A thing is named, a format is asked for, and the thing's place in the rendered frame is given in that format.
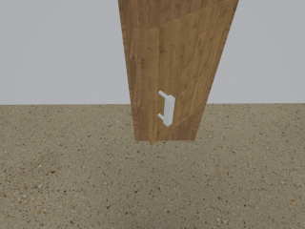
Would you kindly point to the cupboard door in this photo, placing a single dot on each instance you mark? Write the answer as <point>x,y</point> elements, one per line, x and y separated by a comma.
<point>181,57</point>

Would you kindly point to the handle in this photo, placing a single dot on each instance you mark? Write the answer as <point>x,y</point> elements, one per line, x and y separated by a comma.
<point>168,109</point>

